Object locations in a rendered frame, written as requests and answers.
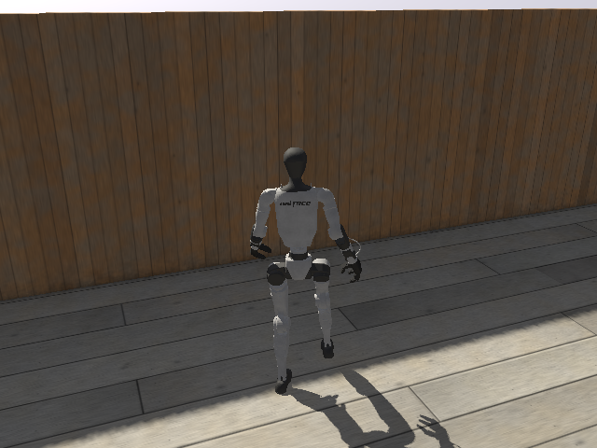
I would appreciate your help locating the left robot forearm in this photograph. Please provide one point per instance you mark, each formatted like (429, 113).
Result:
(255, 241)

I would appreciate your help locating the right robot upper arm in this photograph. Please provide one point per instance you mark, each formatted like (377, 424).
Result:
(326, 197)

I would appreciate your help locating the right robot forearm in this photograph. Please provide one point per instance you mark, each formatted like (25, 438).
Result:
(346, 247)

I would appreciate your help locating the robot right foot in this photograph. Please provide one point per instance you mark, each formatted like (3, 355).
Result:
(328, 350)

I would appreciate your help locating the robot left hand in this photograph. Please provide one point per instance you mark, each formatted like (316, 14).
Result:
(258, 255)

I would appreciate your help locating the left robot upper arm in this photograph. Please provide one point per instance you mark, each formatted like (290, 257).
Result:
(263, 209)

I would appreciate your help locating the robot right hand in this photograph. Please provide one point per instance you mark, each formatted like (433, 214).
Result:
(356, 269)

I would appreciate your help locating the robot right thigh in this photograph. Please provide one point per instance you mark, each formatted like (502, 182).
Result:
(320, 275)

